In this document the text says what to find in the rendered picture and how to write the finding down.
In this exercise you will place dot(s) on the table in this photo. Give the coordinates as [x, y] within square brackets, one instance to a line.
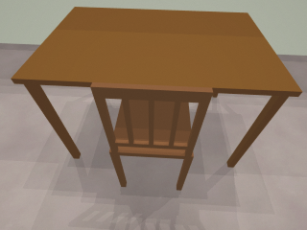
[222, 50]

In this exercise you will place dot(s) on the chair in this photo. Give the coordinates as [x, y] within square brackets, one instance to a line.
[153, 121]

